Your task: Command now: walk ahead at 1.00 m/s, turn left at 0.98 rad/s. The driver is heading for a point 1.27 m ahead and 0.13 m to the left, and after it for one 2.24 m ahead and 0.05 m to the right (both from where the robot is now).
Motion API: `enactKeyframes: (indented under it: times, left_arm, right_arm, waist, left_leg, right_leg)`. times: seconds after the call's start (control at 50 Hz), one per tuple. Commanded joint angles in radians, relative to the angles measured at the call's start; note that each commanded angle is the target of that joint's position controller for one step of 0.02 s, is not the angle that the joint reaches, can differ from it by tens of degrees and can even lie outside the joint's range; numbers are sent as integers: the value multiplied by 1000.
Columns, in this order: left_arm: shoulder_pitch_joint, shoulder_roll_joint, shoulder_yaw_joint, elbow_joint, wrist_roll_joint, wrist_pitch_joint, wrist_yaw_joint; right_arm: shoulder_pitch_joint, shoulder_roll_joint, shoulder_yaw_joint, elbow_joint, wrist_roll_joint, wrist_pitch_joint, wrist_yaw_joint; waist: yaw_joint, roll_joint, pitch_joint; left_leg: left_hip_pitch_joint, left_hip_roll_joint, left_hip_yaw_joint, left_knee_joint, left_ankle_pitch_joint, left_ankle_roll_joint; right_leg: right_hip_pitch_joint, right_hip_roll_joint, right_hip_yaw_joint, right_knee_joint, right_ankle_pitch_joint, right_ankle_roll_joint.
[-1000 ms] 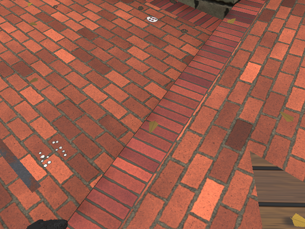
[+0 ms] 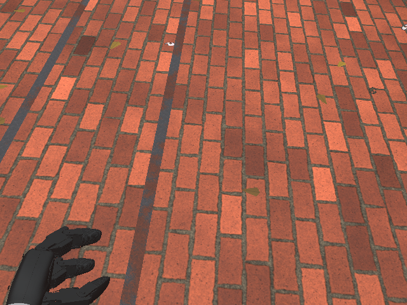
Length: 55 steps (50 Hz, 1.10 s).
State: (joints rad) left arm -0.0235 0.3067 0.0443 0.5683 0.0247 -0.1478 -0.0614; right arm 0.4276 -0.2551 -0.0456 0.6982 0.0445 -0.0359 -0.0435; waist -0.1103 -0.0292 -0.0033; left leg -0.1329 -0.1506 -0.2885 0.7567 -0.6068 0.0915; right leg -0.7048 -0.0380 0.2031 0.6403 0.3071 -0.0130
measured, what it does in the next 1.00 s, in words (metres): goes down, turning left: right foot 0.16 m lower, then left foot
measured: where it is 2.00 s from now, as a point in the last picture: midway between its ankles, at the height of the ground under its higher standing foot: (98, 99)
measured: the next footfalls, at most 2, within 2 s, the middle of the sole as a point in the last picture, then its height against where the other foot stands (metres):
right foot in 0.14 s outside the picture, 0.16 m lower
left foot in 0.62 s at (158, 289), level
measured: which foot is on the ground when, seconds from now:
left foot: down 0.00-0.14, up 0.16-0.60, down 0.62-1.00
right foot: up 0.00-0.12, down 0.14-0.62, up 0.64-1.00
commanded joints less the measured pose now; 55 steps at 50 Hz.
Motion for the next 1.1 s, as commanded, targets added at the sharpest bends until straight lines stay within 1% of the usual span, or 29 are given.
enactKeyframes:
  times: [0.02,0.06,0.12,0.14,0.16,0.18,0.2,0.22,0.24,0.26,0.3,0.34,0.46,0.52,0.56,0.6,0.62,0.64,0.66,0.68,0.7,0.78,0.86,0.96,1.0,1.04,1.06,1.08,1.1]
  left_arm:
    - [-93,62,28,-77,-36,-16,-14]
    - [-11,97,50,-59,-70,-1,-1]
    - [419,203,117,103,-89,5,12]
    - [561,197,114,167,-70,11,10]
    - [607,169,77,186,-3,10,-4]
    - [576,188,76,163,19,26,-9]
    - [598,297,120,209,-11,36,2]
    - [507,151,87,186,-15,41,18]
    - [394,141,70,199,-7,29,25]
    - [312,50,43,207,-16,11,36]
    - [287,14,24,278,-15,3,54]
    - [292,19,22,293,-7,1,69]
    - [545,57,18,364,-11,44,94]
    - [587,101,12,365,-16,57,107]
    - [591,162,26,369,-27,63,125]
    - [447,196,36,333,-28,68,121]
    - [311,153,28,290,-24,58,113]
    - [395,-20,-16,227,2,17,87]
    - [479,-2,-15,215,-71,-21,63]
    - [349,41,-5,181,-100,-32,59]
    - [297,31,-3,161,-98,-26,59]
    - [330,9,-6,179,-50,38,58]
    - [66,-17,-35,75,-12,20,50]
    - [-83,17,-25,23,-64,19,16]
    - [-49,72,3,2,-68,23,3]
    - [285,158,47,71,-85,52,12]
    - [533,201,63,130,-77,77,26]
    - [550,279,76,163,-49,54,4]
    - [600,185,71,165,-46,60,16]
  right_arm:
    - [-2,-145,-49,-18,4,1,-13]
    - [-36,-129,-50,-22,2,13,-18]
    - [-121,-144,-44,-44,-15,18,2]
    - [-77,-58,-21,-27,-38,5,23]
    - [34,84,15,-23,-47,-18,45]
    - [219,101,31,-23,-5,-37,41]
    - [192,16,14,-91,66,-46,15]
    - [-6,-70,0,-94,54,-31,-4]
    - [-107,-93,-6,-130,56,-18,-6]
    - [-148,-121,-21,-116,29,-2,4]
    - [-149,-73,-29,-122,5,16,29]
    - [-229,-57,-27,-157,-8,20,36]
    - [-435,18,0,-221,-1,-7,86]
    - [-543,14,-4,-263,-12,-33,123]
    - [-498,-29,-28,-259,-13,-31,125]
    - [-80,-145,-87,-132,-5,-7,97]
    - [172,-175,-99,-25,-5,0,80]
    - [95,-196,-75,-22,-30,-11,75]
    - [63,-145,-60,-33,-55,-27,66]
    - [51,-107,-60,-19,-57,-45,65]
    - [-36,-82,-48,-7,-52,-62,70]
    - [-170,-8,-14,7,-40,-79,81]
    - [-102,-74,-28,38,-35,-94,50]
    - [44,-132,-32,114,-29,-98,53]
    - [49,-162,-34,120,-65,-73,50]
    - [-27,-195,-39,107,-107,-42,35]
    - [-97,-199,-37,72,-107,-38,22]
    - [126,10,20,41,-85,-64,47]
    - [38,-108,17,38,-45,-107,67]
  waist:
    - [15,151,51]
    - [76,193,66]
    - [264,135,-90]
    - [291,-9,-131]
    - [245,-281,-153]
    - [148,-630,-205]
    - [129,-605,-294]
    - [169,-115,-158]
    - [146,-102,-16]
    - [111,1,97]
    - [54,-78,161]
    - [87,-120,169]
    - [170,66,156]
    - [153,-5,119]
    - [77,-92,65]
    - [-159,-128,-76]
    - [-263,-19,-114]
    - [-49,276,-202]
    - [-13,226,-302]
    - [-33,77,-159]
    - [30,-20,2]
    - [170,6,114]
    - [93,11,174]
    - [32,59,151]
    - [84,140,56]
    - [285,249,-142]
    - [403,187,-239]
    - [201,-291,-384]
    - [298,-210,-542]
  left_leg:
    - [-247,123,-182,-150,141,108]
    - [-167,134,-208,-45,160,74]
    - [-11,76,-100,477,396,-24]
    - [-275,31,-70,764,43,-56]
    - [-704,5,-120,1155,-247,-41]
    - [-851,39,-56,1391,-241,-52]
    - [-964,106,68,1336,-20,-80]
    - [-938,188,126,1201,210,-52]
    - [-929,220,135,1206,289,-51]
    - [-879,287,80,1034,415,-30]
    - [-706,311,59,797,462,-32]
    - [-659,294,108,626,526,-60]
    - [-824,167,238,239,578,19]
    - [-533,67,424,47,569,54]
    - [-359,22,449,27,491,68]
    - [62,74,343,-141,535,140]
    - [392,173,199,-264,626,182]
    - [584,304,-106,-130,727,206]
    - [634,448,-399,-316,353,363]
    - [492,420,-399,-457,157,339]
    - [304,392,-314,-524,166,303]
    - [-91,307,-67,-599,347,214]
    - [-290,201,151,-645,525,162]
    - [59,277,264,-692,768,83]
    - [265,312,305,-520,1313,30]
    - [276,343,343,-111,1750,-13]
    - [27,310,356,251,1603,-45]
    - [-531,114,252,752,306,-132]
    - [-590,75,128,790,194,-89]
  right_leg:
    - [325,37,-25,-101,91,19]
    - [379,-30,15,-175,28,35]
    - [704,-115,-33,-348,148,82]
    - [994,-154,15,-230,3,77]
    - [1247,-132,-11,195,172,149]
    - [1218,-207,116,171,384,156]
    - [1184,-394,547,-207,-434,-24]
    - [978,-376,601,-420,-991,-72]
    - [788,-414,637,-448,-1006,-115]
    - [635,-371,499,-412,-856,-74]
    - [391,-218,118,-382,-611,8]
    - [378,-176,-41,-431,-378,4]
    - [757,-194,-215,-422,134,23]
    - [720,-182,-320,-395,655,28]
    - [746,-227,-321,-263,984,-2]
    - [639,-222,-313,151,985,-20]
    - [381,-76,-329,605,187,-28]
    - [79,52,-221,891,-861,-76]
    - [-97,45,-40,928,-859,-104]
    - [-150,8,-62,858,-768,-108]
    - [-152,-30,-72,752,-688,-99]
    - [-25,-143,-99,570,-588,-8]
    - [81,-118,-191,189,-185,34]
    - [166,2,-261,-141,-30,-35]
    - [187,97,-323,-104,-186,-82]
    - [503,127,-326,-12,-281,-137]
    - [849,55,-199,15,-340,-166]
    - [1316,-220,407,-40,-728,-424]
    - [1374,-243,724,-304,-968,-407]
Keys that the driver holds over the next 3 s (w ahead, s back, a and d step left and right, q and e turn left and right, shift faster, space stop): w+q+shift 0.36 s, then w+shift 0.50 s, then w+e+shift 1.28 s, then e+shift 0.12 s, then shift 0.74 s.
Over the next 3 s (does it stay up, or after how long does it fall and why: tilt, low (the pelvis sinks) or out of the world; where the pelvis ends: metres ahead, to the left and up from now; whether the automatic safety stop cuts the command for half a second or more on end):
stays up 2.16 0.13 -0.12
